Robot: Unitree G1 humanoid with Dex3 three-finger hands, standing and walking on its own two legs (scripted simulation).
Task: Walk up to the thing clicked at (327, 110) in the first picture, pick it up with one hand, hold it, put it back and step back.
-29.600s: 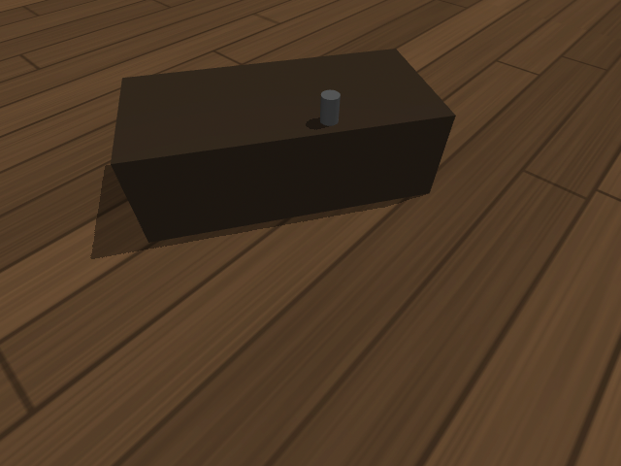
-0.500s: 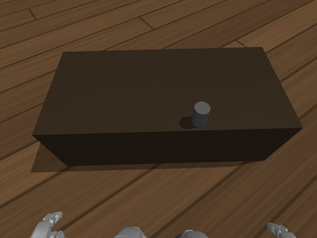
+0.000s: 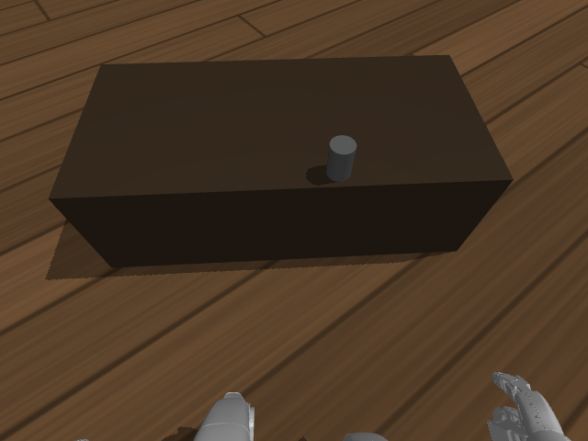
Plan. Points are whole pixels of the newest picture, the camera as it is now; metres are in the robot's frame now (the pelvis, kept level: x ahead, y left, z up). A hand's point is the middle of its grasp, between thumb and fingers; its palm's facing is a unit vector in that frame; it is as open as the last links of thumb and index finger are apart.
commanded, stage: step back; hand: right
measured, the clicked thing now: (340, 159) +0.81 -0.11 -0.27
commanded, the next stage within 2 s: stand in 1.84 s
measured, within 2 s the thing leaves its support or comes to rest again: neither
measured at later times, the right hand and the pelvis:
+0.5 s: hand out of the picture -0.06 -0.28 -0.12, palm faces -0.17 +0.90 -0.41, open 7.4 cm; pelvis -0.16 -0.03 +0.02, yaw +7 degrees
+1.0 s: hand out of the picture -0.20 -0.32 -0.15, palm faces -0.19 +0.92 -0.35, open 7.4 cm; pelvis -0.30 -0.06 +0.01, yaw +8 degrees
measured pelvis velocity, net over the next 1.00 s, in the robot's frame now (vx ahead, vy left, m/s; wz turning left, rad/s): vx -0.30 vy -0.06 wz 0.14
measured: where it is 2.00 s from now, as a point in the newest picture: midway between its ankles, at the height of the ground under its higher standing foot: outside the picture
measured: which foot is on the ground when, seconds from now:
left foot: down 0.00-0.00, up 0.02-0.32, down 0.34-0.72, up 0.74-1.00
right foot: down 0.00-0.36, up 0.38-0.66, down 0.68-1.00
